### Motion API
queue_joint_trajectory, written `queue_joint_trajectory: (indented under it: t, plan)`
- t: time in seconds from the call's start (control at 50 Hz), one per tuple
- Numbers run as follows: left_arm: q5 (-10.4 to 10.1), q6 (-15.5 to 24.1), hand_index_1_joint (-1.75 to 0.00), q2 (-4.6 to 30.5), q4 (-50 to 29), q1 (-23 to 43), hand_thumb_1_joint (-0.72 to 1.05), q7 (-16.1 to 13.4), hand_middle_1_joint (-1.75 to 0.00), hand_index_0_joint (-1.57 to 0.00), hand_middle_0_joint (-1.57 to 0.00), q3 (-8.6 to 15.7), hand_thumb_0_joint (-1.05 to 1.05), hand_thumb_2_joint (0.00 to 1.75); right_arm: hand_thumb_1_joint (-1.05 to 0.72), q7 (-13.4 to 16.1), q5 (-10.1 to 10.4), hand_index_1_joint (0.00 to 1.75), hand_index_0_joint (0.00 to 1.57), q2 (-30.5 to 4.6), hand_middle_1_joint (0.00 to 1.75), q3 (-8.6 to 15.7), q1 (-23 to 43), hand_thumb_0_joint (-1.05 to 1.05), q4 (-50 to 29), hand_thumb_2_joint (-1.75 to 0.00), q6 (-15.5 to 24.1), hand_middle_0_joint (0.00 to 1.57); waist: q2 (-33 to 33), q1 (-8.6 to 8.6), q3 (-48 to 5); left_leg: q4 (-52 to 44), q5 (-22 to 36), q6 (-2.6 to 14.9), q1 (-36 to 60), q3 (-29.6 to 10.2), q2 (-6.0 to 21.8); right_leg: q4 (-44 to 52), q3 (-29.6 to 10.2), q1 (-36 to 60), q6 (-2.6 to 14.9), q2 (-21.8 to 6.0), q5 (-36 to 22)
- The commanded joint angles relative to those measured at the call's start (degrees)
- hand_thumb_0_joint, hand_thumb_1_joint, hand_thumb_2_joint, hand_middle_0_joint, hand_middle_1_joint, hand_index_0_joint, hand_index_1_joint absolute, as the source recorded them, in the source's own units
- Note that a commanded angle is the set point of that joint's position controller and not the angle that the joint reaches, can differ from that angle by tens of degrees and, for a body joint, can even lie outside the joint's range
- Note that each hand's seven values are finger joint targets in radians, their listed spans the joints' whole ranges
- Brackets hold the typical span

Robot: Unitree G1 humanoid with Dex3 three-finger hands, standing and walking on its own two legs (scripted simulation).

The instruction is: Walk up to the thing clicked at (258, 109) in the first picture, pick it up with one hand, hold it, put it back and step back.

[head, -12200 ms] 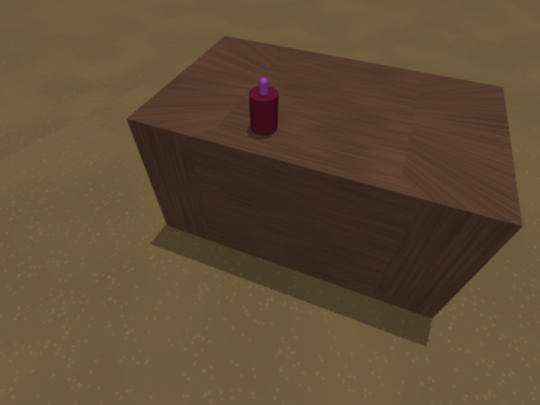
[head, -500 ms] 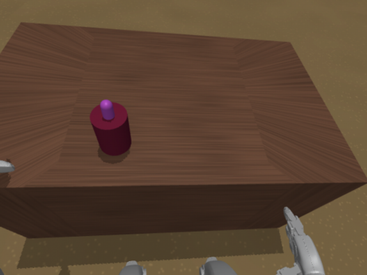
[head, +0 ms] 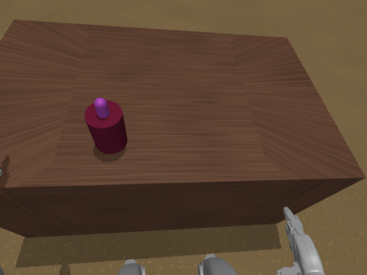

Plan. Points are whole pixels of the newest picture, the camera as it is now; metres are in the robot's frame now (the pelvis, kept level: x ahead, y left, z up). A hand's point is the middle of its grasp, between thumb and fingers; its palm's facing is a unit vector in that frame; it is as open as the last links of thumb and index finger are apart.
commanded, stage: go down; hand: left
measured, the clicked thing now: (106, 122) +0.50 +0.16 -0.02
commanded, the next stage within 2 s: approach in 0.24 s
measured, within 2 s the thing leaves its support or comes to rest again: neither
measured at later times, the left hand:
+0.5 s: hand out of the picture +0.39 +0.35 +0.08, palm faces +0.17 -0.99 +0.01, open 17.7 cm
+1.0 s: hand (84, 136) +0.46 +0.21 -0.02, palm faces +0.11 -0.99 +0.06, open 17.7 cm
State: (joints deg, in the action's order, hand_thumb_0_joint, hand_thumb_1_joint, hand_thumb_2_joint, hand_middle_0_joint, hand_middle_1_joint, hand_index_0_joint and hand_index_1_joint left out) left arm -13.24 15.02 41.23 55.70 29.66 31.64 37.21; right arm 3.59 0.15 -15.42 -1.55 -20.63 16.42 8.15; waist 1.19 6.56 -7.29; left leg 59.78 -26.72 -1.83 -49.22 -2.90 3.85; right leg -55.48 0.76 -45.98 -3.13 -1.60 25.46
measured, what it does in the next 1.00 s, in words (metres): stands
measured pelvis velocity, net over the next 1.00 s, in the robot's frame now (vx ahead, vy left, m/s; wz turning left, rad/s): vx -0.02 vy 0.00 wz -0.03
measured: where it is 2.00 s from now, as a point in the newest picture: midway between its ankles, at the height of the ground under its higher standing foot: outside the picture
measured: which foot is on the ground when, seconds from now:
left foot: down 0.00-1.00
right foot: down 0.00-1.00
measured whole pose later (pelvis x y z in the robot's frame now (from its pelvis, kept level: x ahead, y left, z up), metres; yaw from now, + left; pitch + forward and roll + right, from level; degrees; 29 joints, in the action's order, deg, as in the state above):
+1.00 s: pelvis -0.02 +0.00 -0.04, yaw -2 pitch +23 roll -4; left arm -6.4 25.5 26.8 55.6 37.3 12.2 28.8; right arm -1.5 -4.4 -15.0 2.4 -23.5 1.2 4.3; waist 1.9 12.6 -7.1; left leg 72.3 -30.2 -2.1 -65.5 -3.5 4.6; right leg -67.9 0.2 -62.5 -3.1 -0.5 28.6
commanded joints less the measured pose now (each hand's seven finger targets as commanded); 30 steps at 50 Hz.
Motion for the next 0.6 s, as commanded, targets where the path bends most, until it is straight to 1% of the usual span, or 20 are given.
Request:
queue_joint_trajectory:
  t: [0.0,0.04,0.08,0.1,0.12,0.14,0.16,0.2,0.24,0.26,0.28,0.3,0.32,0.34,0.38,0.42,0.46,0.5,0.54,0.58]
  plan:
    - [-1.72,3.32,-0.07,20.6,-9.77,16.0,-0.61,0.14,-0.07,-0.07,-0.06,2.74,0.0,0.06,0.48,1.04,0.07,0.05,0.05,-9.22,0.05,5.02,0.74,0.0,-9.35,-0.07,3.29,0.05,-10.14,-1.81,-19.88,-8.39,17.54,1.4,17.29,1.69,-2.65,6.91,1.55,6.87,3.58,2.27,-13.23]
    - [-1.55,3.2,-0.07,19.84,-8.81,15.56,-0.61,0.1,-0.07,-0.06,-0.05,2.23,0.0,0.07,0.47,1.03,-0.02,0.05,0.05,-9.25,0.05,4.83,1.06,0.0,-8.67,-0.07,3.22,0.05,-10.03,-1.75,-19.23,-8.28,17.83,1.35,16.77,1.7,-2.66,6.69,1.57,5.8,3.61,2.35,-13.38]
    - [-1.2,3.88,-0.07,22.45,-12.94,18.63,-0.61,0.0,-0.07,-0.07,-0.05,3.04,0.0,0.07,0.47,0.92,-0.21,0.05,0.05,-8.33,0.05,4.04,-0.4,0.0,-7.13,-0.07,2.86,0.05,-12.78,-2.29,-20.98,-7.73,19.11,1.35,17.81,1.74,-2.72,6.36,1.5,5.28,3.78,2.13,-13.99]
    - [-1.08,3.89,-0.07,23.0,-13.32,18.64,-0.61,-0.08,-0.07,-0.06,-0.05,3.15,0.0,0.07,0.49,1.1,-0.05,0.05,0.05,-9.16,0.05,4.82,0.87,0.0,-9.17,-0.07,3.04,0.05,-11.96,-2.03,-21.45,-8.01,18.12,1.38,18.19,1.8,-2.72,6.5,1.52,6.05,3.74,2.15,-13.49]
    - [-1.21,3.26,-0.07,20.3,-9.16,15.71,-0.61,-0.03,-0.08,-0.07,-0.05,2.11,0.0,0.07,0.49,1.12,0.02,0.05,0.05,-9.73,0.05,5.24,0.78,0.0,-10.24,-0.06,3.26,0.05,-9.98,-1.45,-20.86,-8.22,18.46,1.41,18.32,1.71,-2.6,6.65,1.69,6.53,3.7,2.29,-13.83]
    - [-1.32,3.66,-0.07,22.38,-13.9,19.27,-0.61,-0.12,-0.08,-0.07,-0.05,2.91,0.0,0.07,0.49,1.16,-0.04,0.05,0.05,-9.81,0.05,5.25,0.58,0.0,-10.18,-0.06,3.18,0.05,-11.19,-1.74,-22.52,-8.08,18.6,1.47,18.44,1.71,-2.72,6.74,1.37,7.2,3.65,2.09,-14.29]
    - [-1.19,3.55,-0.07,22.68,-12.31,18.49,-0.61,-0.21,-0.07,-0.06,-0.05,3.15,0.0,0.07,0.48,1.27,-0.01,0.05,0.05,-10.57,0.05,6.02,-0.37,0.0,-9.29,-0.07,3.08,0.05,-11.3,-1.02,-21.53,-8.29,17.93,1.33,19.27,1.62,-2.65,6.98,1.45,5.98,3.58,2.23,-13.62]
    - [-1.16,3.66,-0.07,21.47,-14.52,20.45,-0.61,-0.15,-0.07,-0.07,-0.05,1.88,0.0,0.06,0.48,1.22,-0.02,0.05,0.05,-8.55,0.05,4.7,-0.89,0.0,-7.72,-0.07,3.03,0.05,-12.08,-1.11,-19.74,-8.49,15.68,1.48,18.07,2.06,-2.92,7.48,1.02,5.6,3.49,1.96,-12.49]
    - [-1.09,2.7,-0.07,18.29,-8.2,15.86,-0.61,0.0,-0.08,-0.07,-0.05,0.57,0.0,0.06,0.47,1.39,0.04,0.05,0.05,-9.4,0.05,5.46,0.53,0.0,-8.76,-0.07,3.46,0.05,-9.46,-0.49,-17.66,-8.48,14.97,1.64,16.67,1.99,-2.89,7.64,1.09,5.01,3.29,2.03,-12.18]
    - [-1.43,2.66,-0.07,18.66,-7.71,15.2,-0.61,0.04,-0.07,-0.07,-0.06,1.2,0.0,0.05,0.48,1.26,0.05,0.05,0.05,-9.75,0.05,5.35,0.2,0.0,-8.4,-0.07,3.48,0.05,-9.06,-0.96,-17.69,-8.51,16.08,1.52,16.35,1.68,-2.73,7.18,1.69,4.61,3.56,2.28,-12.38]
    - [-1.42,3.4,-0.07,22.39,-12.7,18.07,-0.61,-0.26,-0.07,-0.06,-0.05,2.85,0.0,0.06,0.48,1.15,0.13,0.05,0.05,-9.79,0.05,5.41,-0.76,0.0,-6.93,-0.07,3.34,0.05,-12.0,-1.92,-18.35,-8.58,17.07,1.22,17.28,1.57,-2.65,6.61,1.81,4.07,3.82,2.29,-12.44]
    - [-1.27,3.74,-0.07,23.41,-14.16,19.06,-0.61,-0.22,-0.08,-0.07,-0.06,3.39,0.0,0.05,0.49,1.07,0.08,0.05,0.05,-9.09,0.05,4.86,-0.89,0.0,-7.47,-0.06,3.25,0.05,-13.9,-2.09,-21.18,-8.24,19.44,1.01,19.65,1.3,-2.44,6.15,2.06,4.11,3.94,2.32,-13.17]
    - [-1.26,3.36,-0.13,20.98,-10.18,16.61,-0.61,0.06,-0.1,-0.06,-0.07,2.53,0.0,0.13,0.52,1.08,0.05,0.05,0.05,-9.78,0.05,5.9,-0.1,0.0,-9.22,-0.05,3.41,0.05,-11.67,-1.42,-20.45,-8.17,20.16,0.93,19.93,1.02,-2.18,6.14,2.43,4.11,3.87,2.59,-13.37]
    - [-1.4,3.07,-0.08,20.53,-8.7,14.79,-0.61,0.3,-0.07,-0.07,-0.07,2.6,0.0,0.05,0.54,0.95,-0.01,0.05,0.05,-10.04,0.05,5.63,0.4,0.0,-11.13,-0.05,3.57,0.05,-10.18,-1.46,-20.65,-7.93,20.38,1.2,18.96,1.23,-2.35,6.44,2.25,5.5,3.7,2.47,-14.27]
    - [-1.04,3.45,-0.09,20.31,-8.12,15.45,-0.61,0.24,-0.08,-0.06,-0.06,2.07,0.0,0.05,0.54,0.64,-0.05,0.05,0.05,-7.97,0.05,3.54,-1.16,0.0,-8.2,-0.05,3.19,0.05,-9.94,-1.68,-17.41,-7.76,18.97,1.38,15.97,1.5,-2.73,6.27,1.92,4.82,3.64,2.33,-14.07]
    - [-0.99,4.27,-0.09,19.17,-9.5,17.61,-0.61,0.14,-0.08,-0.06,-0.06,1.0,0.0,0.06,0.54,0.61,-0.16,0.05,0.05,-8.2,0.05,4.24,0.29,0.0,-8.68,-0.05,3.35,0.05,-11.69,-0.92,-18.43,-7.32,18.02,1.33,16.6,1.51,-2.62,5.74,1.73,2.91,3.83,2.19,-13.02]
    - [-1.3,4.46,-0.08,15.05,-6.62,17.56,-0.61,0.1,-0.07,-0.06,-0.06,-1.0,0.0,0.05,0.54,0.37,-0.43,0.05,0.05,-8.56,0.05,4.14,1.7,0.0,-10.87,-0.05,3.76,0.05,-9.41,0.29,-18.87,-6.84,17.84,1.38,17.0,1.09,-2.12,5.28,2.12,1.59,3.69,2.55,-12.76]
    - [-1.76,5.55,-0.08,13.78,-7.45,20.49,-0.61,-0.08,-0.07,-0.05,-0.05,-2.19,0.0,0.07,0.55,0.19,-0.65,0.05,0.05,-8.53,0.05,4.37,-0.26,0.0,-9.01,-0.05,3.69,0.05,-11.02,1.24,-18.71,-5.95,17.72,1.21,16.47,0.87,-1.96,4.39,2.07,-0.65,3.85,2.45,-12.52]
    - [-0.93,6.14,-0.08,11.57,-6.01,20.44,-0.61,-0.71,-0.07,-0.05,-0.05,-4.25,0.0,0.06,0.55,0.03,-0.98,0.05,0.05,-10.09,0.05,5.52,1.33,0.0,-13.38,-0.05,3.87,0.05,-9.39,2.34,-20.45,-5.2,17.63,1.2,17.3,0.56,-1.77,3.87,2.25,-2.13,3.85,2.55,-12.45]
    - [-0.89,7.31,-0.07,10.21,-8.23,23.39,-0.61,-1.88,-0.07,-0.05,-0.05,-5.19,0.0,0.07,0.56,-0.39,-1.32,0.05,0.05,-9.16,0.05,5.0,-1.86,0.0,-11.7,-0.05,3.38,0.05,-11.6,2.5,-20.38,-4.29,16.72,1.07,16.4,0.91,-2.13,3.18,1.99,-2.86,3.93,2.18,-12.53]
